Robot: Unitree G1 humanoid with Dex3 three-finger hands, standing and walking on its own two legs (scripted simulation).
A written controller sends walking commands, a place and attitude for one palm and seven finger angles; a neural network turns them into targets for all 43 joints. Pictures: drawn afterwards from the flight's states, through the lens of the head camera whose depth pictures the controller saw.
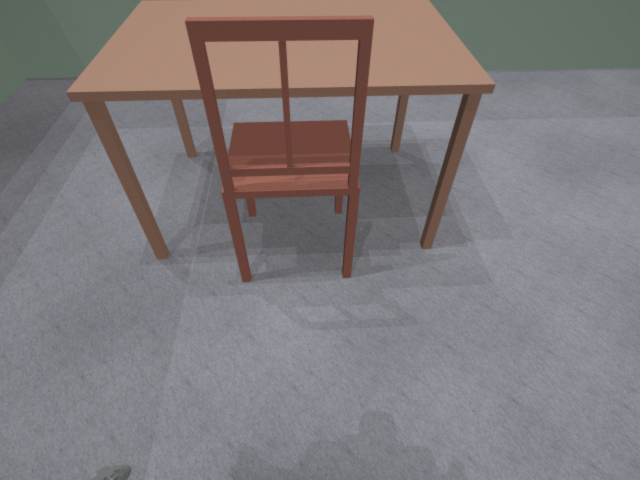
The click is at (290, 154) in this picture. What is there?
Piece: chair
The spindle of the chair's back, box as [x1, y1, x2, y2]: [278, 41, 292, 167]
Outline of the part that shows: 278,41 287,167 292,166 286,51 285,41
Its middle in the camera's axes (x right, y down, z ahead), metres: -0.09 -0.34 +1.01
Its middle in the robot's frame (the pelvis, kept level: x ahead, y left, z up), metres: +0.98 +0.14 -0.04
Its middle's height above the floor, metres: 0.73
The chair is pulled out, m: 0.00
